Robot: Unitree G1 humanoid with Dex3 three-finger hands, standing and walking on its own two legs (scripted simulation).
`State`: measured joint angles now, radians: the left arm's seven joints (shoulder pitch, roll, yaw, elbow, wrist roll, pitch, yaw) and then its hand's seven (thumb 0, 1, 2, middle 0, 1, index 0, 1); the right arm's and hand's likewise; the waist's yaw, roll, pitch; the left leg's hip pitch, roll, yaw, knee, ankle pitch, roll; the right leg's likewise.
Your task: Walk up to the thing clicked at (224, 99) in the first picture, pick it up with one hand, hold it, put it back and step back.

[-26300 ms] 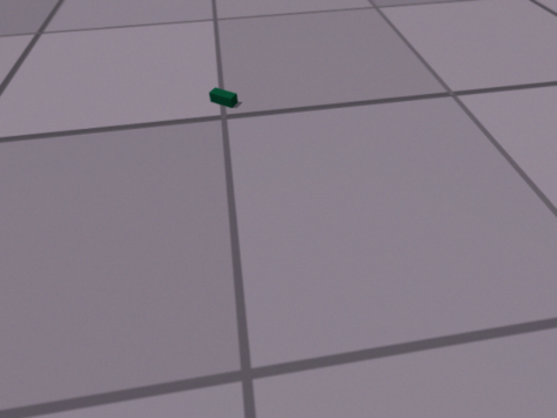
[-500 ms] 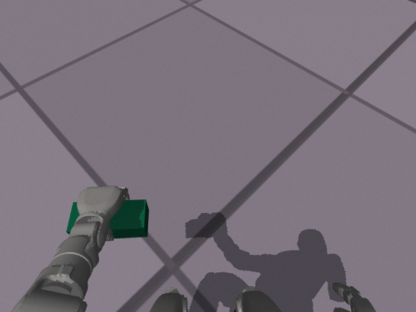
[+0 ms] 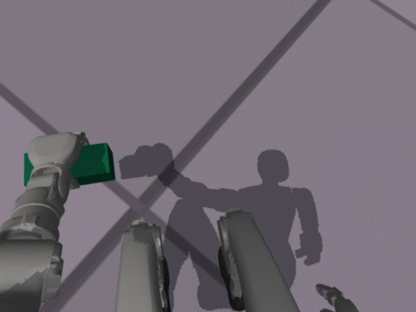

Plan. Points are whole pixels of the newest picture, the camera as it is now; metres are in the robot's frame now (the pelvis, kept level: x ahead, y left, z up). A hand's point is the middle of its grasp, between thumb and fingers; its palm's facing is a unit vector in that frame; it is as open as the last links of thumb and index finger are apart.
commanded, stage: crouch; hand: left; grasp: from above
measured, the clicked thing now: (72, 167) +0.44 +0.26 -0.18
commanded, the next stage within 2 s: lower in 0.90 s
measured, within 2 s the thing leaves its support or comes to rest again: neither
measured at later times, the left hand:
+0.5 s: hand (82, 170) +0.45 +0.26 -0.27, palm faces -0.43 -0.03 -0.90, open 9.7 cm
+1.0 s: hand (89, 172) +0.46 +0.27 -0.32, palm faces -0.44 -0.04 -0.90, open 9.6 cm
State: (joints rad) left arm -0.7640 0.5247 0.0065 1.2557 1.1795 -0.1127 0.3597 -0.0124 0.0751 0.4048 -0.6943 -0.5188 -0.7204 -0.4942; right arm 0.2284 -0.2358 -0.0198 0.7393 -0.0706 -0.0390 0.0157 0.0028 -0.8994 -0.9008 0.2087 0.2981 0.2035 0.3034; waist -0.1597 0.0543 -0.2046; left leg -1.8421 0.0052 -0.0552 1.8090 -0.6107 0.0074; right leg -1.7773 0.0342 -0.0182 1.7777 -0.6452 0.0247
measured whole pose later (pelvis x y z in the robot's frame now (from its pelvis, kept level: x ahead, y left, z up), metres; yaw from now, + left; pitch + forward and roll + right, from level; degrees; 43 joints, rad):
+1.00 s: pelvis -0.02 -0.01 -0.16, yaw -5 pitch +35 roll -8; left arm -0.98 0.78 0.11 1.49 1.26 -0.20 0.40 -0.01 0.10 0.36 -0.71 -0.48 -0.74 -0.45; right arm 0.17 -0.26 0.08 0.76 -0.14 -0.07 0.12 0.00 -0.91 -0.90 0.21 0.30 0.20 0.30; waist -0.25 -0.01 -0.06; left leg -2.29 0.01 -0.14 2.34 -0.66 -0.01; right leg -2.21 0.07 -0.09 2.27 -0.68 0.02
